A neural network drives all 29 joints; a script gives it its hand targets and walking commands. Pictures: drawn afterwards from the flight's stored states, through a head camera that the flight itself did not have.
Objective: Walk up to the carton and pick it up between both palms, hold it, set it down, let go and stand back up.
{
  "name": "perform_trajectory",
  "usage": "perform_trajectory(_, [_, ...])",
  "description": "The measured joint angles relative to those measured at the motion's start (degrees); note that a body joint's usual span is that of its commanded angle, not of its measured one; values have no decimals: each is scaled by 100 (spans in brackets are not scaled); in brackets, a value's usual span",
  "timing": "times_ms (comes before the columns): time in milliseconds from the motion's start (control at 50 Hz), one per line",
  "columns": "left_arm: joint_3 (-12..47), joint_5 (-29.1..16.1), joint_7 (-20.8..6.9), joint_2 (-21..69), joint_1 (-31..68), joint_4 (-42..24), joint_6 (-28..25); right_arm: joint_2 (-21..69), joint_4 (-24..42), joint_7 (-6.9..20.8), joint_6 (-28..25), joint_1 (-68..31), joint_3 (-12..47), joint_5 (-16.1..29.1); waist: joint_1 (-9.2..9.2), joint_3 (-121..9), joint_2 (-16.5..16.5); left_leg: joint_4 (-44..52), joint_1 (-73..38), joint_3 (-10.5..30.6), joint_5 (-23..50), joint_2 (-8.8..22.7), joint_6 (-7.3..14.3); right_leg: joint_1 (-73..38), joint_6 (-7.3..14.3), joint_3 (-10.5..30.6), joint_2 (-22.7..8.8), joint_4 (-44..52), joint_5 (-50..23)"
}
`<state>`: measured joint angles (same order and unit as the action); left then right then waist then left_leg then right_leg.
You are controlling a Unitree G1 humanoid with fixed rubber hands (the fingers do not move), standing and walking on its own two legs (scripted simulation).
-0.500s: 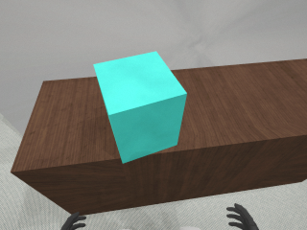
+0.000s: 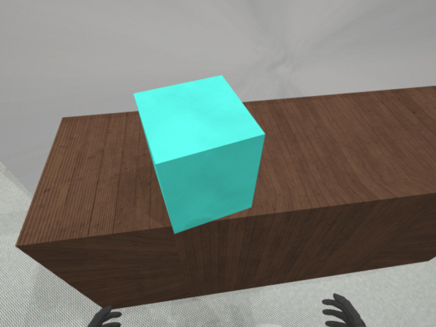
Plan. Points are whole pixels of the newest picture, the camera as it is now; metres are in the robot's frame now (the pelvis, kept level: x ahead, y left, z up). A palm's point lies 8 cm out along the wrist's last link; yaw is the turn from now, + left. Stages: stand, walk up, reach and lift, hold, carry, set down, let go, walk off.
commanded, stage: stand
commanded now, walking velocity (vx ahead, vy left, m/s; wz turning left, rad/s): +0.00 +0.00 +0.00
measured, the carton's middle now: (197, 155) +0.48 +0.05 +0.02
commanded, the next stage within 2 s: walk up in 1.82 s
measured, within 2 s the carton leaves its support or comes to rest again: neither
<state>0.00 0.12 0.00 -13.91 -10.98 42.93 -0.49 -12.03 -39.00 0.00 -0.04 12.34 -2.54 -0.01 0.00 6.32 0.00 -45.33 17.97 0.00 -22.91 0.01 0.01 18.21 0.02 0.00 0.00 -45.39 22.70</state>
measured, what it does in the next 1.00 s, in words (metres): stands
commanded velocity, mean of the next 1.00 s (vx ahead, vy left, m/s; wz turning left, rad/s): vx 0.00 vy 0.00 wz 0.00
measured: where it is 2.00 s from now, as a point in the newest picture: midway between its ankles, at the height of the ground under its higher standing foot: outside the picture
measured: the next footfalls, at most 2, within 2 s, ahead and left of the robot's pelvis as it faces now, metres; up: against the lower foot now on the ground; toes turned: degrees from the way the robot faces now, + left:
none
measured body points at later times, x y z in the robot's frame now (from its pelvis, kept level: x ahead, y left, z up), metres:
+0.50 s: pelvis -0.01 +0.00 +0.00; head +0.01 +0.00 +0.45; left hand +0.12 +0.25 -0.11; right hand +0.12 -0.25 -0.11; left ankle +0.02 +0.12 -0.71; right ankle +0.02 -0.12 -0.71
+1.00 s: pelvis -0.02 +0.00 +0.01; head -0.01 +0.00 +0.46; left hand +0.10 +0.25 -0.11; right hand +0.11 -0.25 -0.10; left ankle +0.02 +0.12 -0.71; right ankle +0.02 -0.12 -0.71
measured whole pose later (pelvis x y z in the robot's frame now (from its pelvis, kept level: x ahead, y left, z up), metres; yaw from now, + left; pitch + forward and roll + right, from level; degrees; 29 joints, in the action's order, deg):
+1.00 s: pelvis -0.02 +0.00 +0.01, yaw +0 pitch -4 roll +0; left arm 0.0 0.1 0.0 -14.0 -11.0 46.5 -0.9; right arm -12.0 -42.4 0.0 -0.4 12.3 -2.5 0.0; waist 0.0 4.3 0.0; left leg -40.2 18.0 0.0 -18.4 0.0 0.0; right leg 18.2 0.0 0.0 0.0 -40.2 18.2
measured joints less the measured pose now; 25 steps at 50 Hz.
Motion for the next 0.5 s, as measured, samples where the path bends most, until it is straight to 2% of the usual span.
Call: perform_trajectory(500, [0,0,0,-5,0,162,-8,0,-148,0,-5,0,0,0,0,-37,0,141,0,0,137,0,0,0,0,0,0,143,-138])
